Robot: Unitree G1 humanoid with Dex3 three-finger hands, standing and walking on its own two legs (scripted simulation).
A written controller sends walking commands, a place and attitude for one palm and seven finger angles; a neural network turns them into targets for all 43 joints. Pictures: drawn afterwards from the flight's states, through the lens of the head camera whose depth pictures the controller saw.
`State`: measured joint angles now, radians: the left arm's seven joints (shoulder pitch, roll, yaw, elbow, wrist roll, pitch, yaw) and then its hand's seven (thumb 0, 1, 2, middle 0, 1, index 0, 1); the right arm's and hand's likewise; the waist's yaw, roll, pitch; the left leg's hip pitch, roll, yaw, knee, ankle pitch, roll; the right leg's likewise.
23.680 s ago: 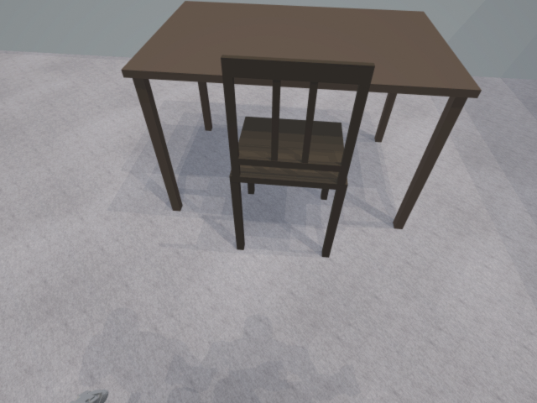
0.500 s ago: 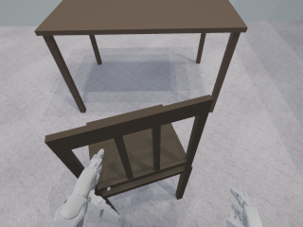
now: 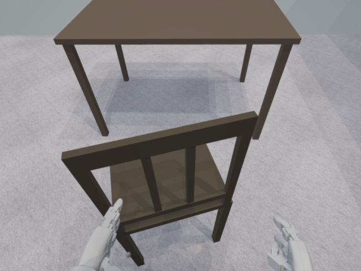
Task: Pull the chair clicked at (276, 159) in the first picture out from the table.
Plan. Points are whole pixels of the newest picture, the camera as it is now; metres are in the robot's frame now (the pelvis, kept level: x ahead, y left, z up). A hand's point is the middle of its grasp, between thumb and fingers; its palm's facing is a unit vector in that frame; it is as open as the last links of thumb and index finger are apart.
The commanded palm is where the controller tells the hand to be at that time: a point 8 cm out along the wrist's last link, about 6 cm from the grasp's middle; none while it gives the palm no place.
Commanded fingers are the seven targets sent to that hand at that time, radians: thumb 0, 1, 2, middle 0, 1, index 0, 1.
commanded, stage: draw the hand back to the body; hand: left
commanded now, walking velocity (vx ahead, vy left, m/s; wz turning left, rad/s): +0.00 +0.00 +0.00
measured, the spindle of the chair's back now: (152, 187) +0.34 +0.09 -0.05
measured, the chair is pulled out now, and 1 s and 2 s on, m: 0.58 0.57 0.57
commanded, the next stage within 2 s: step back with the hand held close in 1.56 s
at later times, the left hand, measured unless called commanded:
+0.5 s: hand (92, 229) +0.19 +0.16 +0.10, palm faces +0.02 -0.99 -0.10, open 17.3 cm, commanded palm +0.15 +0.23 +0.11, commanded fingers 0.00 -0.30 0.32 -0.04 -0.05 -0.04 -0.05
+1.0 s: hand (30, 197) +0.21 +0.24 +0.16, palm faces +0.41 -0.81 -0.41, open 12.0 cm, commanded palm +0.16 +0.29 +0.19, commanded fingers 0.00 0.61 0.76 -0.16 -0.24 -0.16 -0.24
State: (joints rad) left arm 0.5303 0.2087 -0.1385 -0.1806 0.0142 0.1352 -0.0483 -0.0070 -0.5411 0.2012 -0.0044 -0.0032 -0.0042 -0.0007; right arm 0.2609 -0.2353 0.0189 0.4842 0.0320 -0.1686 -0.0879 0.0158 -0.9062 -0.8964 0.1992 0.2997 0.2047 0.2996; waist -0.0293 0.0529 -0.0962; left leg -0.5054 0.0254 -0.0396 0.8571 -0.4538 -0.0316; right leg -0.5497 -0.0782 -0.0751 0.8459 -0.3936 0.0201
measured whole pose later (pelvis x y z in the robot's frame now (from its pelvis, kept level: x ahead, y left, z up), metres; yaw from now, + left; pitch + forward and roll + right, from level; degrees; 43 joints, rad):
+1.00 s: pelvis +0.02 +0.00 +0.03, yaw -1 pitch -4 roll +0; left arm 0.53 0.31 0.24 -0.39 -0.04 -0.04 0.16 0.00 0.26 0.59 -0.12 -0.17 -0.13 -0.17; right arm 0.19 -0.21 0.03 0.63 0.01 -0.16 -0.11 0.02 -0.91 -0.90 0.20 0.30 0.20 0.30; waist 0.06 0.08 0.01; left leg -0.12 0.04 -0.02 0.53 -0.35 -0.03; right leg -0.17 -0.06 -0.08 0.53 -0.29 0.02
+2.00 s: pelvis -0.01 +0.02 +0.04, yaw -2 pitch +0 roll +0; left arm 0.60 0.40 0.38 -0.50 -0.04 -0.12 0.14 0.02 0.89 0.90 -0.21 -0.30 -0.21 -0.30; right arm 0.13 -0.22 -0.02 0.59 0.01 -0.03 -0.09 0.01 -0.91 -0.90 0.20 0.30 0.20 0.30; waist 0.00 0.04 0.08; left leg -0.21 0.03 0.01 0.47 -0.26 -0.01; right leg -0.26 -0.06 -0.04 0.44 -0.17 0.04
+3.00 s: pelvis -0.14 +0.01 +0.03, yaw +1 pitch +1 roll +1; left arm 0.54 0.43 0.46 -0.56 -0.02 -0.22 0.16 0.01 0.88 0.90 -0.22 -0.31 -0.21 -0.30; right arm 0.16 -0.19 -0.01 0.66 -0.01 -0.08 -0.09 0.02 -0.91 -0.90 0.20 0.30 0.21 0.30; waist -0.01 -0.07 -0.01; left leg -0.40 -0.01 0.01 0.88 -0.45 -0.02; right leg -0.40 -0.05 -0.02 0.50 -0.12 0.01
